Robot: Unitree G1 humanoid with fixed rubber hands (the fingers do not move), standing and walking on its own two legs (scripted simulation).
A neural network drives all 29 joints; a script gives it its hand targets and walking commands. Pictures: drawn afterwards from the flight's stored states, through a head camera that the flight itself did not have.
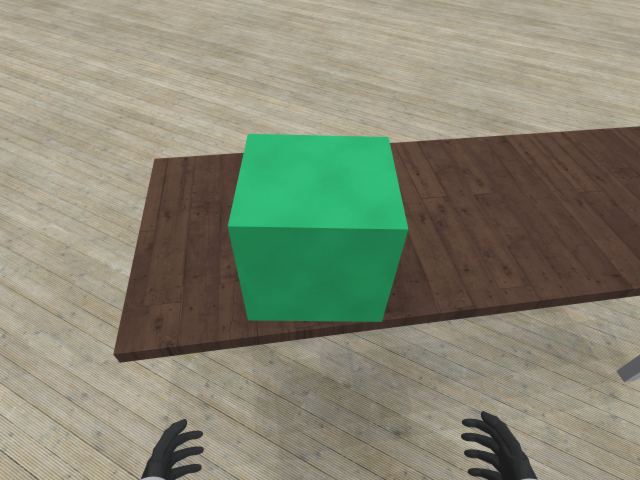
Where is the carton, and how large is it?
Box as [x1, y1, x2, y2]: [228, 134, 407, 321]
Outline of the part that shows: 248,134 228,223 229,234 248,319 381,321 407,232 407,225 388,137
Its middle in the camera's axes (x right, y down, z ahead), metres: -0.01 -0.02 +0.63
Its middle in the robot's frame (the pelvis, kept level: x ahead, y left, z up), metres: +0.50 +0.05 +0.02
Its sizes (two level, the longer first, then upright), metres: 0.224 0.205 0.224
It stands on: a table, 0.68 m high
